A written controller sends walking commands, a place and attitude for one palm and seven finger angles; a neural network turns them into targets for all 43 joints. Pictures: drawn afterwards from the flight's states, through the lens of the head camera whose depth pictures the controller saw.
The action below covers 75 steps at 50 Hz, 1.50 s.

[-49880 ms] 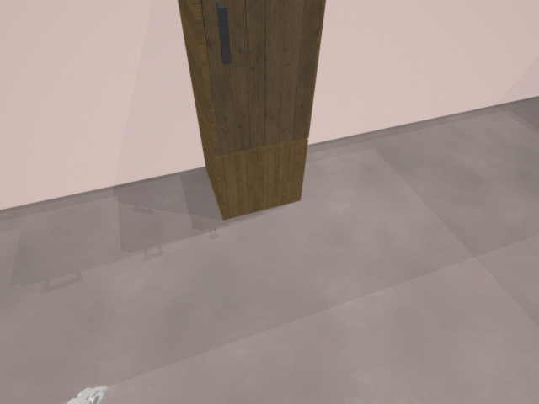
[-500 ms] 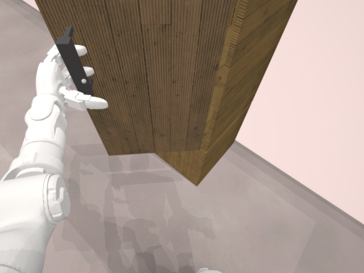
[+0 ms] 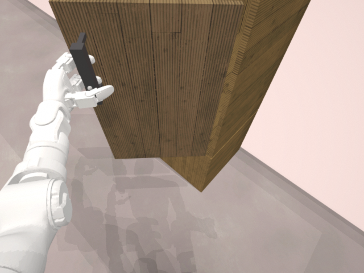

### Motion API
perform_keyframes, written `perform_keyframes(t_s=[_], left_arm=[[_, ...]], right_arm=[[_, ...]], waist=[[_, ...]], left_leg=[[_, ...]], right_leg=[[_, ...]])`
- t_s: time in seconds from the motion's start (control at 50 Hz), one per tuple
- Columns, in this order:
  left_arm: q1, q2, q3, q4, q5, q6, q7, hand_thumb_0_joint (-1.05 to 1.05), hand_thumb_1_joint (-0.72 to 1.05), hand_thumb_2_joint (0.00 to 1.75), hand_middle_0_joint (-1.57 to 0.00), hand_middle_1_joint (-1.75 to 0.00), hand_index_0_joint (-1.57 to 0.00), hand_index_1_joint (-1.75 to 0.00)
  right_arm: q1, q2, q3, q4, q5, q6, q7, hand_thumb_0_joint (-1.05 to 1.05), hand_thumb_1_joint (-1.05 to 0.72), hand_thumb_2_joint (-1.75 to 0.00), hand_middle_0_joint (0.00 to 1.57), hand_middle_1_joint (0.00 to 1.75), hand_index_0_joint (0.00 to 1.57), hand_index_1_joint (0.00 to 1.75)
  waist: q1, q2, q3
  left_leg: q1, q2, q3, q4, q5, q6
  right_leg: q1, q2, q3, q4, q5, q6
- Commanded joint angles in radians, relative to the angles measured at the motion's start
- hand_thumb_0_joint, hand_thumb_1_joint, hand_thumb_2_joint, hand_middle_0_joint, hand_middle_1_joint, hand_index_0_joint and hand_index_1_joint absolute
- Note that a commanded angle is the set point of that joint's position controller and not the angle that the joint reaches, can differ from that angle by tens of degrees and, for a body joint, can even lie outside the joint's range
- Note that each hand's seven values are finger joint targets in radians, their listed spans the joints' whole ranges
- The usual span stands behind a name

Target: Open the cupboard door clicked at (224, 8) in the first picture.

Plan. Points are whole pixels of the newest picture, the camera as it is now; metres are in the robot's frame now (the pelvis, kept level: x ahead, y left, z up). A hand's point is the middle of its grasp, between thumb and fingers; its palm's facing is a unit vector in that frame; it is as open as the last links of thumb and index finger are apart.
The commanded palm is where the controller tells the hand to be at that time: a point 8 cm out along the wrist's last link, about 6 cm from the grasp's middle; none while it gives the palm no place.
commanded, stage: close the thumb around the handle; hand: left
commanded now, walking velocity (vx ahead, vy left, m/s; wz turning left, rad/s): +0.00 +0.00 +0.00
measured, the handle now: (90, 70) +0.54 +0.19 +0.13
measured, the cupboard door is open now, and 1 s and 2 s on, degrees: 45 65 93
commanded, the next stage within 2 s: pull the door open along its arc in 0.32 s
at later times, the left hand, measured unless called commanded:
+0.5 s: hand (93, 89) +0.48 +0.17 +0.13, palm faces +0.02 -1.00 +0.01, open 6.5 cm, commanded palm +0.45 +0.22 +0.13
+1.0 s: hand (108, 130) +0.37 +0.13 +0.13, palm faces +0.12 -0.99 +0.09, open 6.7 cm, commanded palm +0.31 +0.18 +0.13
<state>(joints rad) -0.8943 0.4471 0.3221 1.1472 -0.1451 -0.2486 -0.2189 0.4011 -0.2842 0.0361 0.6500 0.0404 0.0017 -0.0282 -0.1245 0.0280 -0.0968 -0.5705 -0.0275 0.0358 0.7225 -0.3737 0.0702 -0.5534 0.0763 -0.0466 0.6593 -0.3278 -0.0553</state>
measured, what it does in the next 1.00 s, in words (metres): stands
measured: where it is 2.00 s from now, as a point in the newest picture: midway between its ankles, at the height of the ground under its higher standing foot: outside the picture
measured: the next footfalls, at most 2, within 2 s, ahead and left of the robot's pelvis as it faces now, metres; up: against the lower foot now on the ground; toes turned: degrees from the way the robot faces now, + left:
none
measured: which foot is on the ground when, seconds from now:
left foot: down 0.00-1.00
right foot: down 0.00-1.00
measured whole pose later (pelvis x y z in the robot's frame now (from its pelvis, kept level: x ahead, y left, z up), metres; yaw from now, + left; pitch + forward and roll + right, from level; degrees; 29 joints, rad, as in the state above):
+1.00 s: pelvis +0.00 -0.01 +0.01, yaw -2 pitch +5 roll -1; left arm -0.26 0.11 0.16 0.30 -0.20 -0.04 0.06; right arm 0.25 -0.24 0.02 0.57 0.05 -0.02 0.00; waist -0.03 0.05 -0.10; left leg -0.36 -0.03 0.07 0.62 -0.35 0.06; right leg -0.38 0.08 0.00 0.59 -0.31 -0.06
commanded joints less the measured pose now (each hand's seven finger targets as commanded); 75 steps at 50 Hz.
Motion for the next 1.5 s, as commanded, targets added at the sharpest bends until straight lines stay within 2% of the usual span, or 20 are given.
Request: perform_keyframes(t_s=[0.0, 0.04, 0.1, 0.16, 0.26, 0.32, 0.4, 0.42, 0.64, 0.74, 0.84, 0.86, 0.88, 0.9, 0.96, 1.04, 1.14, 1.2, 1.34, 1.48], left_arm=[[-0.477, 0.242, 0.035, -0.239, -0.012, -0.069, 0.01, 0.0, 0.62, 0.78, -0.38, -1.32, -0.38, -1.32], [-0.5, 0.214, 0.012, -0.272, -0.011, -0.082, 0.014, 0.0, 0.73, 0.83, -0.39, -1.33, -0.39, -1.33], [-0.515, 0.245, 0.039, -0.253, -0.013, -0.095, 0.017, 0.0, 0.9, 0.9, -0.4, -1.35, -0.4, -1.35], [-0.512, 0.209, 0.003, -0.249, -0.006, -0.09, 0.007, 0.0, 0.9, 0.9, -0.4, -1.35, -0.4, -1.35], [-0.51, 0.284, 0.064, -0.208, -0.003, -0.077, 0.023, 0.0, 0.9, 0.9, -0.4, -1.35, -0.4, -1.35], [-0.538, 0.253, 0.028, -0.199, 0.005, -0.081, 0.026, 0.0, 0.9, 0.9, -0.4, -1.35, -0.4, -1.35], [-0.506, 0.29, 0.068, -0.196, 0.003, -0.093, 0.032, 0.0, 0.9, 0.9, -0.4, -1.35, -0.4, -1.35], [-0.502, 0.216, 0.015, -0.236, -0.002, -0.098, 0.028, 0.0, 0.9, 0.9, -0.4, -1.35, -0.4, -1.35], [-0.171, 0.16, 0.017, -0.507, -0.044, -0.075, 0.025, 0.0, 0.9, 0.9, -0.4, -1.35, -0.4, -1.35], [0.113, 0.095, 0.009, -0.701, -0.085, -0.018, 0.028, 0.0, 0.9, 0.9, -0.4, -1.35, -0.4, -1.35], [0.3, 0.05, -0.005, -0.914, -0.091, 0.047, 0.058, 0.0, 0.9, 0.9, -0.4, -1.35, -0.4, -1.35], [0.289, 0.021, 0.112, -0.992, -0.137, 0.079, 0.192, 0.0, 0.9, 0.9, -0.4, -1.35, -0.4, -1.35], [0.34, -0.081, 0.02, -1.035, -0.117, 0.105, 0.256, 0.0, 0.9, 0.9, -0.4, -1.35, -0.4, -1.35], [0.384, -0.103, 0.013, -1.062, -0.11, 0.118, 0.301, 0.0, 0.9, 0.9, -0.4, -1.35, -0.4, -1.35], [0.441, -0.174, -0.038, -1.172, -0.061, 0.168, 0.422, 0.0, 0.9, 0.9, -0.4, -1.35, -0.4, -1.35], [0.499, -0.299, -0.177, -1.343, 0.035, 0.239, 0.577, 0.0, 0.9, 0.9, -0.4, -1.35, -0.4, -1.35], [0.561, -0.452, -0.337, -1.422, 0.137, 0.346, 0.748, 0.0, 0.9, 0.9, -0.4, -1.35, -0.4, -1.35], [0.582, -0.52, -0.436, -1.446, 0.179, 0.373, 0.78, 0.0, 0.9, 0.9, -0.4, -1.35, -0.4, -1.35], [0.726, -0.622, -0.598, -1.543, 0.222, 0.368, 0.775, 0.0, 0.9, 0.9, -0.4, -1.35, -0.4, -1.35], [0.978, -0.67, -0.671, -1.675, 0.172, 0.358, 0.748, 0.0, 0.9, 0.9, -0.4, -1.35, -0.4, -1.35]], right_arm=[[0.112, -0.161, -0.06, -0.077, -0.001, -0.02, -0.013, 0.0, -0.9, -0.9, 0.2, 0.3, 0.2, 0.3], [0.105, -0.155, -0.059, -0.078, -0.001, -0.023, -0.011, 0.0, -0.9, -0.9, 0.2, 0.3, 0.2, 0.3], [0.112, -0.16, -0.061, -0.066, -0.003, -0.023, -0.013, 0.0, -0.9, -0.9, 0.2, 0.3, 0.2, 0.3], [0.105, -0.158, -0.061, -0.067, -0.001, -0.026, -0.014, 0.0, -0.9, -0.9, 0.2, 0.3, 0.2, 0.3], [0.11, -0.164, -0.055, -0.065, -0.004, -0.026, -0.018, 0.0, -0.9, -0.9, 0.2, 0.3, 0.2, 0.3], [0.108, -0.16, -0.051, -0.066, -0.002, -0.027, -0.018, 0.0, -0.9, -0.9, 0.2, 0.3, 0.2, 0.3], [0.12, -0.166, -0.055, -0.071, -0.007, -0.031, -0.017, 0.0, -0.9, -0.9, 0.2, 0.3, 0.2, 0.3], [0.109, -0.156, -0.055, -0.081, -0.005, -0.034, -0.012, 0.0, -0.9, -0.9, 0.2, 0.3, 0.2, 0.3], [0.048, -0.146, -0.07, -0.135, 0.008, -0.037, 0.007, 0.0, -0.9, -0.9, 0.2, 0.3, 0.2, 0.3], [-0.023, -0.128, -0.07, -0.182, 0.017, -0.048, 0.014, 0.0, -0.9, -0.9, 0.2, 0.3, 0.2, 0.3], [-0.109, -0.104, -0.062, -0.221, 0.023, -0.061, 0.014, 0.0, -0.9, -0.9, 0.2, 0.3, 0.2, 0.3], [-0.161, -0.068, -0.058, -0.227, 0.023, -0.069, 0.017, 0.0, -0.9, -0.9, 0.2, 0.3, 0.2, 0.3], [-0.184, -0.063, -0.054, -0.225, 0.017, -0.076, 0.023, 0.0, -0.9, -0.9, 0.2, 0.3, 0.2, 0.3], [-0.192, -0.065, -0.055, -0.222, 0.015, -0.079, 0.024, 0.0, -0.9, -0.9, 0.2, 0.3, 0.2, 0.3], [-0.23, -0.054, -0.053, -0.216, -0.002, -0.07, 0.03, 0.0, -0.9, -0.9, 0.2, 0.3, 0.2, 0.3], [-0.278, -0.027, -0.047, -0.22, -0.027, -0.041, 0.038, 0.0, -0.9, -0.9, 0.2, 0.3, 0.2, 0.3], [-0.338, -0.004, -0.04, -0.214, -0.055, 0.004, 0.041, 0.0, -0.9, -0.9, 0.2, 0.3, 0.2, 0.3], [-0.349, 0.0, -0.043, -0.209, -0.062, 0.024, 0.04, 0.0, -0.9, -0.9, 0.2, 0.3, 0.2, 0.3], [-0.385, 0.026, -0.04, -0.219, -0.061, 0.045, 0.047, 0.0, -0.9, -0.9, 0.2, 0.3, 0.2, 0.3], [-0.419, 0.043, -0.037, -0.238, -0.055, 0.025, 0.068, 0.0, -0.9, -0.9, 0.2, 0.3, 0.2, 0.3]], waist=[[-0.002, 0.027, -0.348], [-0.005, 0.069, -0.372], [-0.014, 0.033, -0.362], [-0.014, 0.064, -0.384], [-0.005, 0.014, -0.365], [-0.02, 0.029, -0.332], [-0.004, 0.024, -0.372], [-0.006, 0.047, -0.393], [0.078, 0.06, -0.426], [0.122, -0.016, -0.354], [0.145, -0.002, -0.288], [0.226, -0.004, -0.278], [0.194, 0.011, -0.251], [0.188, -0.043, -0.217], [0.181, -0.064, -0.229], [0.176, -0.02, -0.256], [0.146, -0.063, -0.185], [0.127, -0.101, -0.173], [0.129, -0.076, -0.16], [0.149, -0.117, -0.122]], left_leg=[[0.254, 0.029, -0.088, -0.048, 0.431, -0.025], [0.291, 0.03, -0.093, -0.044, 0.449, -0.031], [0.273, 0.032, -0.094, -0.041, 0.419, -0.028], [0.296, 0.032, -0.097, -0.042, 0.428, -0.034], [0.234, 0.029, -0.095, -0.055, 0.375, -0.028], [0.224, 0.028, -0.097, -0.057, 0.349, -0.028], [0.223, 0.027, -0.094, -0.053, 0.35, -0.028], [0.254, 0.028, -0.096, -0.056, 0.366, -0.031], [0.339, 0.039, -0.077, -0.066, 0.549, -0.037], [0.298, 0.035, -0.048, -0.098, 0.546, -0.022], [0.307, 0.031, -0.033, -0.132, 0.514, -0.022], [0.266, 0.024, -0.03, -0.141, 0.48, -0.034], [0.281, 0.026, -0.026, -0.156, 0.448, -0.043], [0.273, 0.032, -0.04, -0.164, 0.43, -0.047], [0.296, 0.032, -0.033, -0.167, 0.421, -0.049], [0.343, 0.032, -0.029, -0.162, 0.441, -0.053], [0.333, 0.03, -0.041, -0.159, 0.372, -0.05], [0.343, 0.028, -0.052, -0.152, 0.358, -0.049], [0.369, 0.019, -0.067, -0.145, 0.337, -0.048], [0.368, 0.014, -0.074, -0.132, 0.301, -0.045]], right_leg=[[0.123, -0.031, 0.046, -0.048, 0.388, 0.025], [0.102, -0.029, 0.048, -0.046, 0.387, 0.026], [0.107, -0.029, 0.049, -0.046, 0.371, 0.025], [0.092, -0.031, 0.047, -0.044, 0.369, 0.026], [0.125, -0.032, 0.05, -0.05, 0.347, 0.027], [0.097, -0.033, 0.05, -0.052, 0.321, 0.028], [0.127, -0.031, 0.053, -0.048, 0.32, 0.025], [0.12, -0.03, 0.049, -0.046, 0.33, 0.025], [0.206, -0.023, 0.043, -0.047, 0.443, 0.02], [0.306, -0.032, 0.049, -0.068, 0.517, 0.025], [0.343, -0.045, 0.051, -0.087, 0.529, 0.027], [0.347, -0.042, 0.035, -0.1, 0.471, 0.023], [0.34, -0.043, 0.032, -0.106, 0.44, 0.024], [0.331, -0.042, 0.02, -0.113, 0.405, 0.024], [0.346, -0.051, 0.03, -0.112, 0.412, 0.028], [0.372, -0.067, 0.038, -0.114, 0.43, 0.026], [0.368, -0.088, 0.044, -0.151, 0.394, 0.026], [0.378, -0.099, 0.056, -0.165, 0.418, 0.029], [0.396, -0.119, 0.075, -0.172, 0.46, 0.031], [0.416, -0.133, 0.094, -0.211, 0.451, 0.045]])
